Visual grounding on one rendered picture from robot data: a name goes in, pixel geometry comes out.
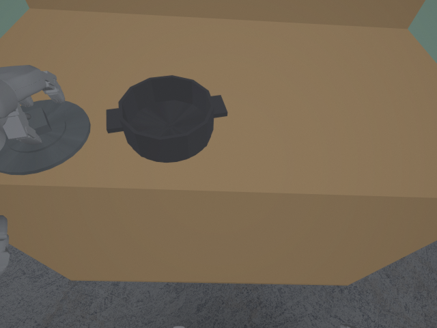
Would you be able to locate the knob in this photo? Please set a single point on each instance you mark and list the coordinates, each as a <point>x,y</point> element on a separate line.
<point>39,121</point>

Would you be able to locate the table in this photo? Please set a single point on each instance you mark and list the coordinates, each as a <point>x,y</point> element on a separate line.
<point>323,171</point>

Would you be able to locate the pot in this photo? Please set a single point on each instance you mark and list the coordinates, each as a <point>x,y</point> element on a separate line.
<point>166,119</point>

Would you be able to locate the left robot forearm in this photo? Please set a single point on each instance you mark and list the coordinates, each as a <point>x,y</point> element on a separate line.
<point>8,104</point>

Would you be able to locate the robot left hand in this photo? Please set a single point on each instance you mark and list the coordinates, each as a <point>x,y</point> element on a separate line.
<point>25,81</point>

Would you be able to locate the lid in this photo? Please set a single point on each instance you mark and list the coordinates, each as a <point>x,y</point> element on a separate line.
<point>70,127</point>

